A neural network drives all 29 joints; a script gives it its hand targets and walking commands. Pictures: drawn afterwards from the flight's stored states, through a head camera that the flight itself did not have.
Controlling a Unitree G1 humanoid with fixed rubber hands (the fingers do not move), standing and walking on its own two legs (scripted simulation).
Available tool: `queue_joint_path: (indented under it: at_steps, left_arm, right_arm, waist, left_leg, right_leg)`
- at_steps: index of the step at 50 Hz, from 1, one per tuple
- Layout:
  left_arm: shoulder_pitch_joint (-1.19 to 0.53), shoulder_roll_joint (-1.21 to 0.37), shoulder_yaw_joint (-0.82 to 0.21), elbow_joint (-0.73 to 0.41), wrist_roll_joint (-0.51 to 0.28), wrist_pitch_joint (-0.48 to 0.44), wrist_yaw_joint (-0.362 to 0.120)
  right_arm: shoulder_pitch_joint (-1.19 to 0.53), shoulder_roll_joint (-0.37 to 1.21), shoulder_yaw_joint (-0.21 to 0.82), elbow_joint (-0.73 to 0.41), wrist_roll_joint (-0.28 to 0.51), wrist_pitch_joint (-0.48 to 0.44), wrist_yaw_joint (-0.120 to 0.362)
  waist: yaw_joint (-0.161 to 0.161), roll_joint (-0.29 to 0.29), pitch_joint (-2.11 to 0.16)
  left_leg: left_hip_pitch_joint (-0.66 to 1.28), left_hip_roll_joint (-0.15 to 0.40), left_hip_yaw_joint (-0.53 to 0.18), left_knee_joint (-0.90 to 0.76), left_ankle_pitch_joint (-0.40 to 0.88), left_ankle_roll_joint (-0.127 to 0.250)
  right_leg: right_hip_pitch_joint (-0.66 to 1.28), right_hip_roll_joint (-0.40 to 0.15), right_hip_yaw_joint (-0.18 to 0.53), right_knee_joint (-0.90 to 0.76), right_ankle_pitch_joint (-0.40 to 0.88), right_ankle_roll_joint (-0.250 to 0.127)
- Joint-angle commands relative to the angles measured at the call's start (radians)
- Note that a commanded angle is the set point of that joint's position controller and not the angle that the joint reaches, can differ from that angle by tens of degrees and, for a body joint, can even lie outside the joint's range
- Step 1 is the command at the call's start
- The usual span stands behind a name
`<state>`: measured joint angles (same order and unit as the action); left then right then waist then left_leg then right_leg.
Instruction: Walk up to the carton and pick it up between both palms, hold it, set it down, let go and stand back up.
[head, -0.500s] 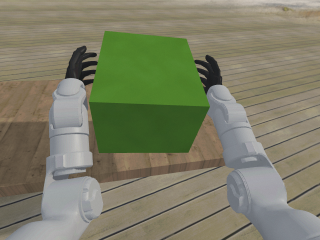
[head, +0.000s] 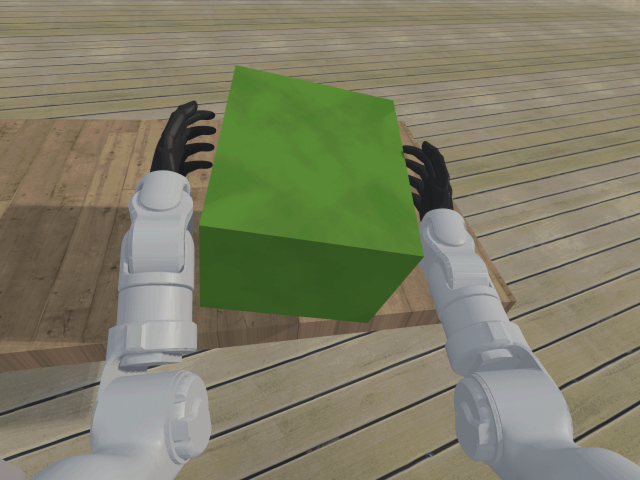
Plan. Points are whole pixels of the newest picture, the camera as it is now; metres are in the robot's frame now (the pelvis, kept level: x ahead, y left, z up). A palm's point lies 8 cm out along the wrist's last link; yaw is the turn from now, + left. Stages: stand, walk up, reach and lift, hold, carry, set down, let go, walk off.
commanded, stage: set down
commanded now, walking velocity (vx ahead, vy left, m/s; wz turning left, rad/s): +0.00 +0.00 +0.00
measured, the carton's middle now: (303, 196) +0.43 +0.01 +0.13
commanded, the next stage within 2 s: none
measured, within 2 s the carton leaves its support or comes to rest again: rests again in 1.70 s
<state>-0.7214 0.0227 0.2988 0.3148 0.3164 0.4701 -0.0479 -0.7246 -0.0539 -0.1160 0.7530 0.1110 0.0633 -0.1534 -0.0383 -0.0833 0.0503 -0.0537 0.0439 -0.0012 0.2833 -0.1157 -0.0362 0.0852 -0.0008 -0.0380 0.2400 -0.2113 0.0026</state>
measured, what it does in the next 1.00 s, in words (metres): stands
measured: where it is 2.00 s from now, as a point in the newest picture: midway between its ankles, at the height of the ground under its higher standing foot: outside the picture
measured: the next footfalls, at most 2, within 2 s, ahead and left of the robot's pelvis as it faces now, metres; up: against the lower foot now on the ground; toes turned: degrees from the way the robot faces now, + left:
none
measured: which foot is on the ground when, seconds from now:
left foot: down 0.00-1.00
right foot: down 0.00-1.00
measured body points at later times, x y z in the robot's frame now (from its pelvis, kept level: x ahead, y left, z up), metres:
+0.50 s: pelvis +0.00 +0.00 +0.00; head -0.01 +0.04 +0.45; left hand +0.42 +0.18 +0.17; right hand +0.41 -0.14 +0.14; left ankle +0.03 +0.14 -0.75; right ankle -0.04 -0.11 -0.75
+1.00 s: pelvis +0.01 +0.00 +0.00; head +0.01 +0.02 +0.45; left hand +0.43 +0.18 +0.14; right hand +0.43 -0.14 +0.12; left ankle +0.03 +0.14 -0.75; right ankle -0.04 -0.11 -0.75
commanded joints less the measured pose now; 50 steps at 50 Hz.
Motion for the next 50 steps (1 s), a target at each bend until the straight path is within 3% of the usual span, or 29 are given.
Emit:
queue_joint_path:
  at_steps: [1, 3, 8, 14, 24, 34, 41, 50]
  left_arm:
    - [-0.505, -0.475, -0.315, -0.016, -0.081, -0.021, -0.136]
    - [-0.521, -0.473, -0.297, -0.001, -0.076, -0.031, -0.135]
    - [-0.537, -0.473, -0.27, 0.072, -0.071, -0.054, -0.14]
    - [-0.591, -0.497, -0.289, 0.104, -0.085, -0.105, -0.128]
    - [-0.615, -0.527, -0.288, 0.186, -0.089, -0.179, -0.077]
    - [-0.644, -0.493, -0.192, 0.262, -0.056, -0.206, -0.071]
    - [-0.663, -0.49, -0.161, 0.298, -0.049, -0.236, -0.069]
    - [-0.654, -0.511, -0.161, 0.332, -0.047, -0.256, -0.065]
  right_arm:
    - [-0.828, 0.426, 0.3, -0.317, 0.003, -0.093, 0.102]
    - [-0.838, 0.43, 0.284, -0.301, -0.013, -0.095, 0.106]
    - [-0.809, 0.411, 0.207, -0.225, -0.073, -0.103, 0.117]
    - [-0.799, 0.409, 0.113, -0.152, -0.139, -0.135, 0.134]
    - [-0.84, 0.411, 0.068, -0.066, -0.173, -0.186, 0.171]
    - [-0.854, 0.455, 0.039, -0.011, -0.209, -0.176, 0.192]
    - [-0.822, 0.477, -0.017, 0.029, -0.265, -0.179, 0.201]
    - [-0.797, 0.483, -0.057, 0.058, -0.308, -0.191, 0.209]
  waist:
    - [0.045, 0.072, -0.43]
    - [0.051, 0.062, -0.421]
    - [0.026, 0.057, -0.382]
    - [0.004, 0.093, -0.44]
    - [0.043, 0.117, -0.524]
    - [0.085, 0.071, -0.49]
    - [0.075, 0.064, -0.518]
    - [0.064, 0.086, -0.539]
  left_leg:
    - [0.211, -0.07, 0.076, 0.03, 0.302, 0.031]
    - [0.207, -0.067, 0.08, 0.023, 0.282, 0.034]
    - [0.207, -0.061, 0.085, 0.012, 0.243, 0.03]
    - [0.253, -0.052, 0.09, 0.022, 0.272, 0.007]
    - [0.283, -0.041, 0.092, 0.05, 0.368, -0.015]
    - [0.177, -0.05, 0.114, 0.009, 0.281, 0.024]
    - [0.166, -0.049, 0.119, 0.003, 0.279, 0.029]
    - [0.208, -0.039, 0.115, 0.028, 0.36, 0.008]
  right_leg:
    - [0.01, 0.022, -0.059, 0.015, 0.428, 0.071]
    - [-0.002, 0.024, -0.063, 0.013, 0.413, 0.074]
    - [-0.043, 0.025, -0.069, -0.006, 0.349, 0.066]
    - [-0.093, 0.031, -0.084, -0.017, 0.312, 0.052]
    - [-0.132, 0.042, -0.093, -0.017, 0.318, 0.037]
    - [-0.073, 0.023, -0.067, 0.004, 0.371, 0.059]
    - [-0.064, 0.021, -0.064, 0.014, 0.415, 0.064]
    - [-0.12, 0.027, -0.077, 0.014, 0.428, 0.061]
